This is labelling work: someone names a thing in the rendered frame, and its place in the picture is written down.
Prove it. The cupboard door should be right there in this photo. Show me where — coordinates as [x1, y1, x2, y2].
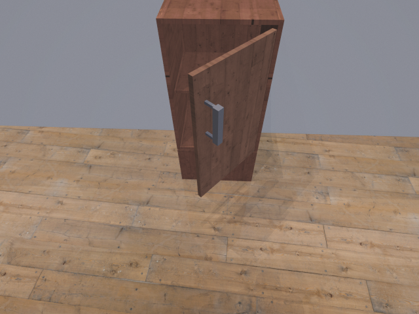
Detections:
[188, 28, 277, 197]

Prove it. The handle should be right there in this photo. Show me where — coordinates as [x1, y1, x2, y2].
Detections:
[204, 100, 224, 146]

